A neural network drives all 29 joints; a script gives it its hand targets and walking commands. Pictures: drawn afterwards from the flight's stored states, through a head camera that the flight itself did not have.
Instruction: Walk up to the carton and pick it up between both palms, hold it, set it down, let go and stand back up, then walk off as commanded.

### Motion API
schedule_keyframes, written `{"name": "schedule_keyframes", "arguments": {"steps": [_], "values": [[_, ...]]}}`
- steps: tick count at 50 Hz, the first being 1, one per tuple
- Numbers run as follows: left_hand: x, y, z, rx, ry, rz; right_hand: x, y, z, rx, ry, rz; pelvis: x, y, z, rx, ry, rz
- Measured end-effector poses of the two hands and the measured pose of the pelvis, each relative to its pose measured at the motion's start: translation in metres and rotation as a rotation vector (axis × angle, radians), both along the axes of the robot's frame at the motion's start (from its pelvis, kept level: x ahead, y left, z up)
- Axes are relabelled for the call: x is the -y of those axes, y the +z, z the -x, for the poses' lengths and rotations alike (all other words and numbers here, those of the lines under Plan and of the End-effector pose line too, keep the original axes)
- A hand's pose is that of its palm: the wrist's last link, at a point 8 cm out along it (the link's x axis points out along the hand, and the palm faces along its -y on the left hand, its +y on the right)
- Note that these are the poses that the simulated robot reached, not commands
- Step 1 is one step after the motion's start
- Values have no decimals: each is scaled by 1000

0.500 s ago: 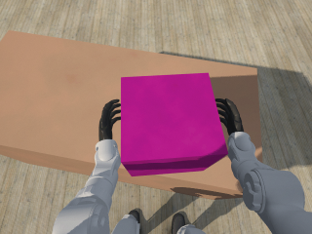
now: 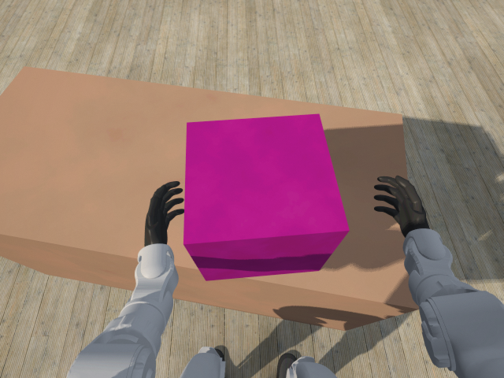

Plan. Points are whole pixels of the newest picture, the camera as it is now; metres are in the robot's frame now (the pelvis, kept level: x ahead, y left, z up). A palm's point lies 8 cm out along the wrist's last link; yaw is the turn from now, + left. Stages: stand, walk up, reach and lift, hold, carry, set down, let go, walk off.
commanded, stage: set down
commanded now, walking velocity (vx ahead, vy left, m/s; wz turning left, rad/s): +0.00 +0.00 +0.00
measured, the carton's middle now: (258, 203) +0.41 +0.02 -0.07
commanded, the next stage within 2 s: none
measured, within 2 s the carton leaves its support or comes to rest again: neither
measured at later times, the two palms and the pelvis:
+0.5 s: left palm (151, 268) +0.27 +0.19 -0.04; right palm (424, 258) +0.31 -0.26 -0.03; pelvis -0.01 +0.00 +0.00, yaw +0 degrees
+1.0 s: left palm (138, 300) +0.22 +0.19 -0.03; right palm (436, 287) +0.26 -0.26 -0.03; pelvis +0.01 -0.01 +0.01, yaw +2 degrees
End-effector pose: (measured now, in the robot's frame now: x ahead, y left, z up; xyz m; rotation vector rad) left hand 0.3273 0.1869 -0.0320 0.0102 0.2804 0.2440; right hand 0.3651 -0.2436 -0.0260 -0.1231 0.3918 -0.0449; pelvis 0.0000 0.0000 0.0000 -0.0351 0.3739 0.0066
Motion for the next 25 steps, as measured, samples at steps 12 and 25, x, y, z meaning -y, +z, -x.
{"name": "schedule_keyframes", "arguments": {"steps": [12,25], "values": [[-6,-13,33,-40,-3,0,-2,-3,23,19,11,0,-1,-2,8,16,0,0],[-1,-3,59,17,-39,-16,12,-8,60,26,36,14,-1,-2,12,26,0,-2]]}}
